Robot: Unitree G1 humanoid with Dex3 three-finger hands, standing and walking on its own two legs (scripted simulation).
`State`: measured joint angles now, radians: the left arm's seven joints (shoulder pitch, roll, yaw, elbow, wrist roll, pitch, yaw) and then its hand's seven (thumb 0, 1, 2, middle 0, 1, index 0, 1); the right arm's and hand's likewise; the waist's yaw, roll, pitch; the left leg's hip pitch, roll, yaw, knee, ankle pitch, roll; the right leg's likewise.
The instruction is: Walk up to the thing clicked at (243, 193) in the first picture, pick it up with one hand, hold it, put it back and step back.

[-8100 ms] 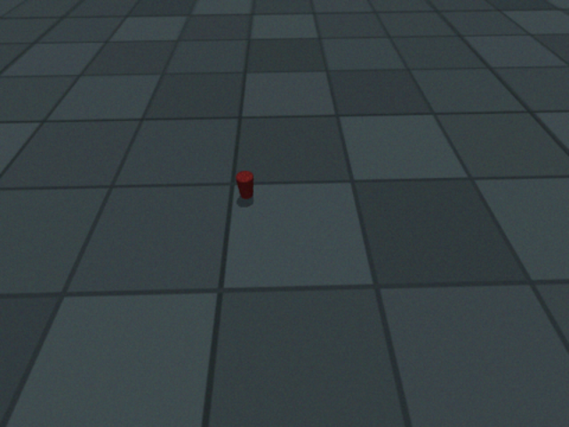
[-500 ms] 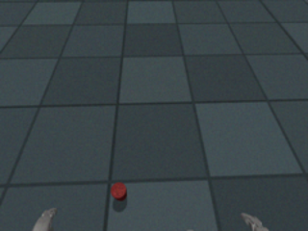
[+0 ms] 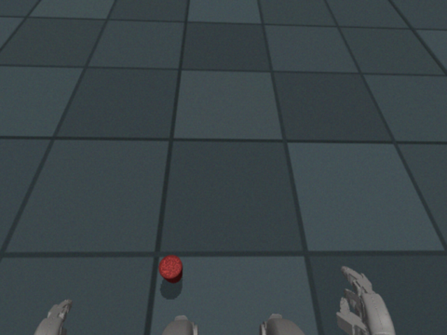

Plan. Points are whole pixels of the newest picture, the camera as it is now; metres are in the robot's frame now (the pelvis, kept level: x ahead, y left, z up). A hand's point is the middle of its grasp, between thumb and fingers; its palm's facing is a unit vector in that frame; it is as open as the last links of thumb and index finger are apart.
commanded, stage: go down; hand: left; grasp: from the side
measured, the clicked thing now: (172, 270) +0.40 +0.19 -0.64
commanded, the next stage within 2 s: none
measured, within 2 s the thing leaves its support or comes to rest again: neither
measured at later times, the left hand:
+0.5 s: hand (89, 291) +0.25 +0.31 -0.22, palm faces +0.09 -0.96 -0.25, open 17.1 cm
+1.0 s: hand (87, 277) +0.30 +0.35 -0.28, palm faces +0.11 -0.98 -0.18, open 17.0 cm
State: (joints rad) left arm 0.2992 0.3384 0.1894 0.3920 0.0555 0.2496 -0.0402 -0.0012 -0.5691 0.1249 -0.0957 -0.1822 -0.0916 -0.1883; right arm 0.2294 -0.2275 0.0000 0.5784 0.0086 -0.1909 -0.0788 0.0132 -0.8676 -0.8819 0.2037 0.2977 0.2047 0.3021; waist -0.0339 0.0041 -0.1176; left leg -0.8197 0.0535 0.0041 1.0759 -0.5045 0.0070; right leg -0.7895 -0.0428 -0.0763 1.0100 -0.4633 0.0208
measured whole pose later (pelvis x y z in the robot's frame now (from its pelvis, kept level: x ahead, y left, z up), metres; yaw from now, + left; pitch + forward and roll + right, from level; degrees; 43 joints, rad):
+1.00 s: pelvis -0.08 -0.01 -0.24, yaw -3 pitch +32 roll -5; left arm -0.45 0.72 0.68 1.00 -0.11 -0.41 -0.56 -0.01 -0.42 0.09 -0.04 -0.10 -0.04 -0.09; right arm 0.12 -0.34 0.06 0.67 -0.02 -0.17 -0.03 0.01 -0.90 -0.89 0.20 0.30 0.21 0.30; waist -0.08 -0.02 -0.14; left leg -1.91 0.06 -0.06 2.01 -0.67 0.01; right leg -1.88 -0.06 -0.08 1.94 -0.63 -0.01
